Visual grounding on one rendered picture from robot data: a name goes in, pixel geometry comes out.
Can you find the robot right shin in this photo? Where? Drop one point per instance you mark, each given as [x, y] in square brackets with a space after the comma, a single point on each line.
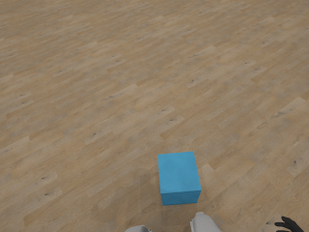
[200, 213]

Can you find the carton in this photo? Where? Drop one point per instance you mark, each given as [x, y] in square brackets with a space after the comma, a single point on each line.
[178, 178]

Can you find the right robot thigh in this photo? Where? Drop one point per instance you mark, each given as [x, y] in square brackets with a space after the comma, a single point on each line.
[203, 223]

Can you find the right robot hand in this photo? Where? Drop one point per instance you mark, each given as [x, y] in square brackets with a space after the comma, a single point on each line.
[289, 224]

